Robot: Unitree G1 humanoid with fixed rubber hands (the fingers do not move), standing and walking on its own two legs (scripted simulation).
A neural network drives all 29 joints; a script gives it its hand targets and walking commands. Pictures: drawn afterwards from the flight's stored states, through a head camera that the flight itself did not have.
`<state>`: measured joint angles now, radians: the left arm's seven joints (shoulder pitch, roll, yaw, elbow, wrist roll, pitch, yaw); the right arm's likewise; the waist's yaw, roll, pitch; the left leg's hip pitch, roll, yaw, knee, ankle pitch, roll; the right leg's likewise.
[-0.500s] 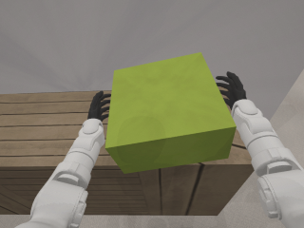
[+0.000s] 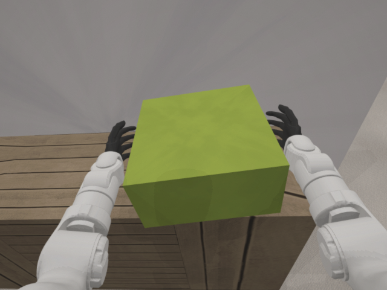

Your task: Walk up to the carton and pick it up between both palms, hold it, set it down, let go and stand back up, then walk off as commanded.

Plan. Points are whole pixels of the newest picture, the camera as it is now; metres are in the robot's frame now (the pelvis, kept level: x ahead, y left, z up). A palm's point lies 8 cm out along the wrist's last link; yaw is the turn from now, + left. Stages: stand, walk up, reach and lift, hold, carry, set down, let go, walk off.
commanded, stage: reach and lift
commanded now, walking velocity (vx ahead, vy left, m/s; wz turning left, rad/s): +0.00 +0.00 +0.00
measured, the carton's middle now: (202, 148) +0.44 -0.01 +0.08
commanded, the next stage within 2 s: hold in 0.96 s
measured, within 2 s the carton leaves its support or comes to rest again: neither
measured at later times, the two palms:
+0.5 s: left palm (104, 138) +0.41 +0.20 +0.16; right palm (285, 116) +0.42 -0.18 +0.18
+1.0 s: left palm (100, 141) +0.38 +0.20 +0.18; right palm (290, 120) +0.40 -0.19 +0.18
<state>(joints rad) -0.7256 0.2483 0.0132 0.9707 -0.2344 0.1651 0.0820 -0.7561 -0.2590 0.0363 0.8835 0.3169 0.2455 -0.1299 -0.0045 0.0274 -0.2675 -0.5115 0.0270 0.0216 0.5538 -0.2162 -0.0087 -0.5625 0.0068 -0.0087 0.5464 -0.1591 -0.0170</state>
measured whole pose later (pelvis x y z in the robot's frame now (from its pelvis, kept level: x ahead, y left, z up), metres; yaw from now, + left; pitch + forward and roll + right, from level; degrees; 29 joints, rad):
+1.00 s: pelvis +0.00 +0.01 +0.01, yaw +0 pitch +6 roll +0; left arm -0.64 0.20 0.18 0.51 -0.05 0.53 0.06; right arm -0.75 -0.25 -0.05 0.65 0.29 0.46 -0.12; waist 0.00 0.02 -0.21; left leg -0.37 0.02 0.02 0.44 -0.17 -0.01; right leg -0.41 0.01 -0.01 0.41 -0.11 -0.02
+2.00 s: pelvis +0.00 +0.00 +0.01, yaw +0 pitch +5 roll +0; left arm -0.63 0.20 0.19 0.38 -0.02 0.65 0.04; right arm -0.74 -0.25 -0.07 0.52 0.28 0.58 -0.13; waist 0.00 0.00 -0.21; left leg -0.36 0.02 0.02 0.42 -0.16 -0.01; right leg -0.40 0.01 -0.01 0.40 -0.10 -0.02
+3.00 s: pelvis +0.00 +0.00 +0.01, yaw +0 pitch +6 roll +0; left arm -0.63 0.19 0.19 0.37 -0.02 0.66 0.04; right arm -0.74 -0.25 -0.08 0.51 0.28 0.58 -0.13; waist 0.00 0.00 -0.21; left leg -0.36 0.02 0.02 0.41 -0.16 -0.01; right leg -0.40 0.01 -0.01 0.39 -0.10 -0.02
